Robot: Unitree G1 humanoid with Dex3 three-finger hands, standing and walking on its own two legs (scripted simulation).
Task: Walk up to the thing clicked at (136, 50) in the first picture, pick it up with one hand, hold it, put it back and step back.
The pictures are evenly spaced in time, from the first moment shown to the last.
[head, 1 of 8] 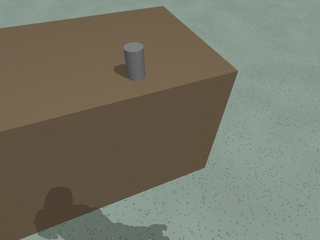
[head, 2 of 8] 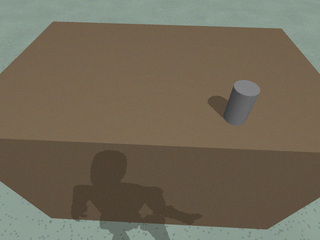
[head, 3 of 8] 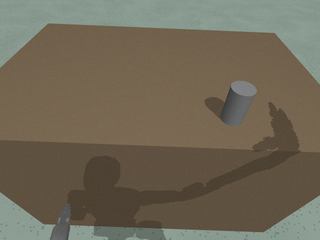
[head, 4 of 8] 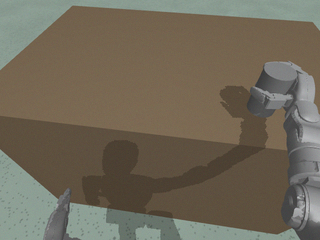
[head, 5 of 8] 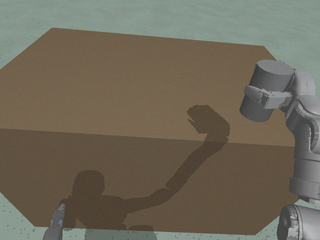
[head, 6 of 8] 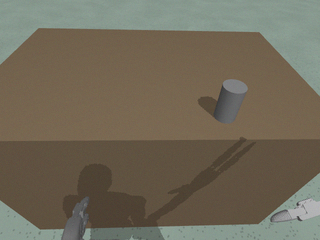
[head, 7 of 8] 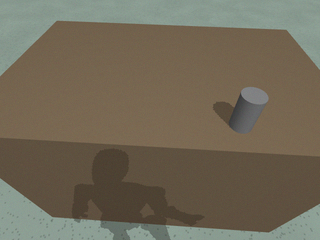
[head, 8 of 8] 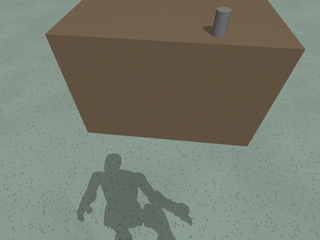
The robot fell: no
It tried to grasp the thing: yes
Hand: right
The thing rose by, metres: 0.21
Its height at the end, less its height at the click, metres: +0.00
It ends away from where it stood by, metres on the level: 0.02
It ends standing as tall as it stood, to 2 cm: yes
